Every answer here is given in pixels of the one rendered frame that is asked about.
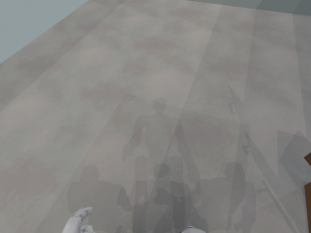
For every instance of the left robot hand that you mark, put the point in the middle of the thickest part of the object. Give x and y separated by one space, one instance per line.
74 223

